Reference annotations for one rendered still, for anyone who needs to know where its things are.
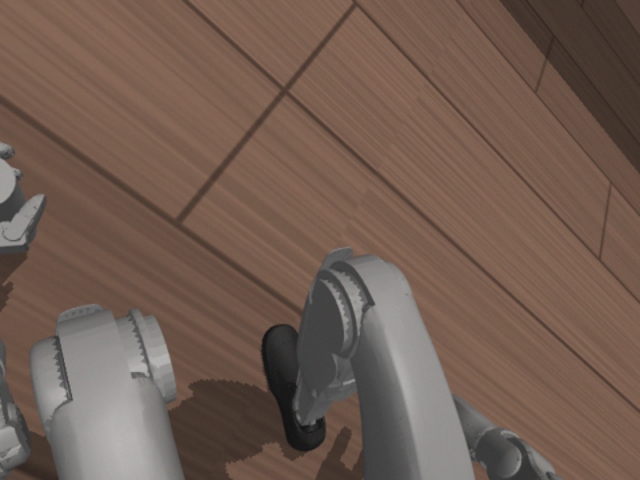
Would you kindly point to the right robot foot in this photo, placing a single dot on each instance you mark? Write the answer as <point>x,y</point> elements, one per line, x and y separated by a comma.
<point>281,367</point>

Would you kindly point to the bottle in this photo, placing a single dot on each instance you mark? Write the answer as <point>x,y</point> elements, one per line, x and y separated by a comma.
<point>11,196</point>

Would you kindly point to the right robot arm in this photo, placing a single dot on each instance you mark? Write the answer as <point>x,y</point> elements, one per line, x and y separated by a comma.
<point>505,456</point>

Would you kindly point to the right robot hand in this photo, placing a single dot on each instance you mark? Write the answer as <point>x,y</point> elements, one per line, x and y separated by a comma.
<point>474,424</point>

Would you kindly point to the left robot hand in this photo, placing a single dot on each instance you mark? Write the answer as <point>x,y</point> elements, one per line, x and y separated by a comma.
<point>14,234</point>

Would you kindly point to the left robot arm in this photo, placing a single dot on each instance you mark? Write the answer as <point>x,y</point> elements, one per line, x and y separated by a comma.
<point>15,442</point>

